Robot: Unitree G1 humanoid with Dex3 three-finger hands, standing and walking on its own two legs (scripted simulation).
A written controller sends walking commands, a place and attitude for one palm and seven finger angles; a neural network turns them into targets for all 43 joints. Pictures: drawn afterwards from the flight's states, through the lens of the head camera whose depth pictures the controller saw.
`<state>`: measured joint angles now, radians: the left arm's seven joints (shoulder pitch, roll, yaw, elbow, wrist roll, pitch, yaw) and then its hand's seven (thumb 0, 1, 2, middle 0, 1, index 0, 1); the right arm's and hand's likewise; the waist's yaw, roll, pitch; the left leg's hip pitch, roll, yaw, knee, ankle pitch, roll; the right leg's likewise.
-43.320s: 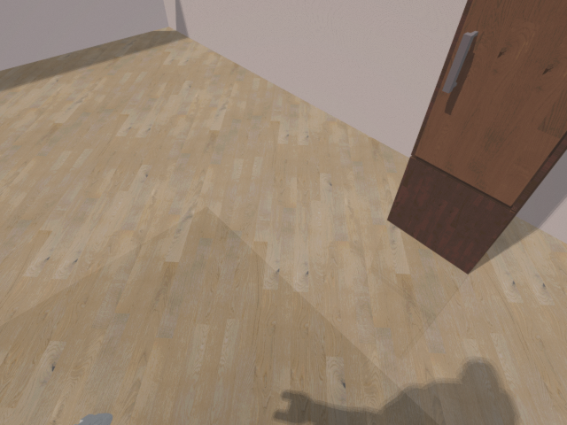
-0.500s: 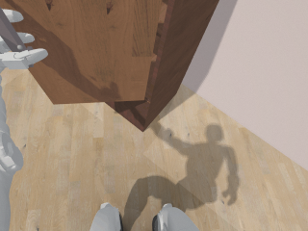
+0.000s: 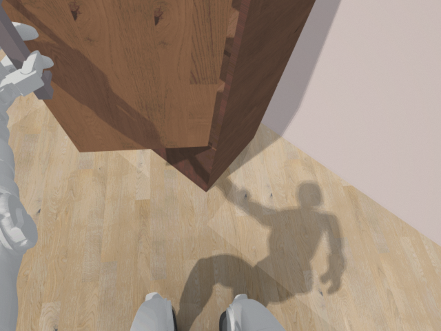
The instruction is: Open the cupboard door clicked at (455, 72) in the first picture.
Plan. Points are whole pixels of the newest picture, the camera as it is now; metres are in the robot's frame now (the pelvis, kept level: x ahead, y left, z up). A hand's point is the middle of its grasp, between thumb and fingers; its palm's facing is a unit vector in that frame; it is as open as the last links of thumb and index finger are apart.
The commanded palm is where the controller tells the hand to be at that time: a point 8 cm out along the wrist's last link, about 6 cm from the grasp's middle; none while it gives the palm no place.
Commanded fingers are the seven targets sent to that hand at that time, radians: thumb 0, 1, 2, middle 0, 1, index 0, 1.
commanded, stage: pull the door open along its arc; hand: left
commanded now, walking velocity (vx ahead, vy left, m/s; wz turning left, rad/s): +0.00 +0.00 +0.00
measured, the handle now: (24, 49) +0.58 +0.27 +0.10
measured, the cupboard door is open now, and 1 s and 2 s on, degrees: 45 91 94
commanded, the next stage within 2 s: open thumb and fingers to let go in 0.98 s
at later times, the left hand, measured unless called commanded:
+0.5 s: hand (37, 113) +0.45 +0.23 +0.10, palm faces +0.00 -1.00 +0.02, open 6.1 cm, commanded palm +0.38 +0.28 +0.09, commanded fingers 0.00 0.90 0.90 -0.40 -1.35 -0.40 -1.35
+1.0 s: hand (132, 201) +0.31 +0.10 +0.10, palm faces +0.41 -0.91 +0.05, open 6.3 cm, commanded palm +0.25 +0.14 +0.09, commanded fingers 0.00 0.90 0.90 -0.40 -1.35 -0.40 -1.35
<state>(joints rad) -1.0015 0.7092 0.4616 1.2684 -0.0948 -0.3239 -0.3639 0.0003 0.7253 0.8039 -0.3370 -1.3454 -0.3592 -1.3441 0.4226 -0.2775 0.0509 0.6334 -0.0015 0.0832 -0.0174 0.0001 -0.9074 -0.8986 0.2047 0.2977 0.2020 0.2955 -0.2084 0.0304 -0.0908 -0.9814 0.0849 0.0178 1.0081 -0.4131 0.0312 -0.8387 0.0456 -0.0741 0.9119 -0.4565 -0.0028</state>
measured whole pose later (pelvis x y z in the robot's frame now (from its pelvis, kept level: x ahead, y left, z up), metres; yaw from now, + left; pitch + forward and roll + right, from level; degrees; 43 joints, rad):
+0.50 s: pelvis +0.02 -0.01 +0.02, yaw -1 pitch +18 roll -3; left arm -0.49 0.49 0.45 0.78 -0.26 -0.28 -0.41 -0.01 0.71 0.73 -0.32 -1.33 -0.32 -1.32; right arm 0.39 -0.27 0.01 0.53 0.04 0.11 0.01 0.00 -0.91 -0.90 0.20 0.30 0.20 0.30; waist -0.12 0.03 -0.14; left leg -0.80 0.08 0.07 0.91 -0.42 0.02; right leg -0.69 0.04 -0.02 0.84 -0.46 0.00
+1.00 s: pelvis +0.02 -0.03 +0.03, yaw +4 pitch +8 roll +0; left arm 0.09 -0.05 -0.08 0.07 -0.02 -0.18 0.41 -0.01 0.68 0.74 -0.28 -1.31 -0.29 -1.31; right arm 0.21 -0.19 0.02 0.52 -0.04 0.07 0.03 0.01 -0.91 -0.90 0.20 0.30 0.20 0.30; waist 0.00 0.03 -0.13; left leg -0.59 0.04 0.02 0.84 -0.39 -0.01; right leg -0.48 0.01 -0.08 0.83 -0.49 -0.04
